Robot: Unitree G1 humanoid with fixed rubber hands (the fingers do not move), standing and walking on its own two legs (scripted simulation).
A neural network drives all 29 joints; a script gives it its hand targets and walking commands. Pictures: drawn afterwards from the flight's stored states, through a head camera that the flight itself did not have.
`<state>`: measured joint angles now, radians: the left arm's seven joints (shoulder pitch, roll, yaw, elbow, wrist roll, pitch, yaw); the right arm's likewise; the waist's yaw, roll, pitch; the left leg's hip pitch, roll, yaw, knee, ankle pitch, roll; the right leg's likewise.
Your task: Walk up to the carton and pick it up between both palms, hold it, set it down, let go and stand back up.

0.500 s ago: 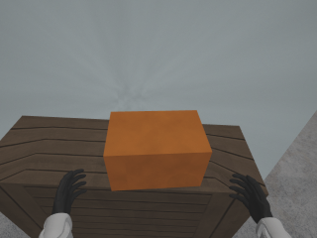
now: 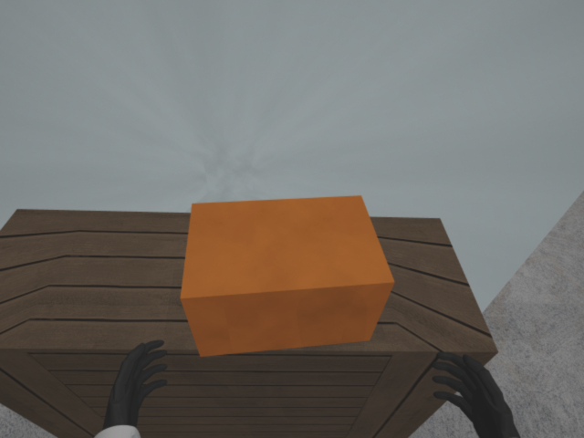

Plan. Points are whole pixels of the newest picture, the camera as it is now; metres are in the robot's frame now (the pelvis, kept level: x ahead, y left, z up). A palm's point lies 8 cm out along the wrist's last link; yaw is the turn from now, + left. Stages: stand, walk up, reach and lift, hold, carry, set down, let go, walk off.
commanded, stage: set down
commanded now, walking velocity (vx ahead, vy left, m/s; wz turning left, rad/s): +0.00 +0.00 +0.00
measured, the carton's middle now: (283, 273) +0.41 +0.04 -0.02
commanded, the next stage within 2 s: let go in 1.44 s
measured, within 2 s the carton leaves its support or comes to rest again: neither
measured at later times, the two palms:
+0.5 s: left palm (138, 433) +0.16 +0.22 -0.03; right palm (486, 434) +0.17 -0.23 -0.03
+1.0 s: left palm (131, 435) +0.16 +0.23 -0.06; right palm out of the picture +0.17 -0.22 -0.06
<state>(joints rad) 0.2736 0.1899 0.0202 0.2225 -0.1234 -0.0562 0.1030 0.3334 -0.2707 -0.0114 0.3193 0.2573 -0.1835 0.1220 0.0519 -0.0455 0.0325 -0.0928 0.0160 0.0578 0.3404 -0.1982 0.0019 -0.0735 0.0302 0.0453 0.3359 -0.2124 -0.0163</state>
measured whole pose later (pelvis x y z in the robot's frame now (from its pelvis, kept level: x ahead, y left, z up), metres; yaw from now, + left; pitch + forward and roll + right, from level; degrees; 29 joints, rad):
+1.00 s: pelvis -0.01 +0.00 +0.00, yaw +1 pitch -4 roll +0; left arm 0.20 0.19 0.03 0.41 -0.03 0.10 0.03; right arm 0.22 -0.17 -0.02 0.54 0.05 -0.13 0.04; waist 0.02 -0.03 0.06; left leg -0.09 0.01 0.04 0.37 -0.21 0.00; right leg -0.06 0.02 0.02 0.36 -0.23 -0.02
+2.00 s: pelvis -0.01 +0.00 -0.01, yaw +1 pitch -6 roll +0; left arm 0.17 0.20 -0.01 0.56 0.01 0.10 0.02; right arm 0.19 -0.18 -0.03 0.75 -0.04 -0.16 0.01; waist 0.01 -0.02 0.06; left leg -0.09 0.02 0.04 0.42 -0.23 0.00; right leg -0.06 0.03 0.01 0.41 -0.25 -0.02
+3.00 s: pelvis -0.01 +0.01 +0.00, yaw +2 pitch -4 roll +0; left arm 0.13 0.37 0.01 1.07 0.01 -0.02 0.00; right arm 0.13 -0.35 0.01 1.05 -0.01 -0.02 0.00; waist 0.00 -0.01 0.04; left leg -0.11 0.00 0.03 0.36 -0.19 0.02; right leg -0.06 0.01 0.00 0.33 -0.20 0.00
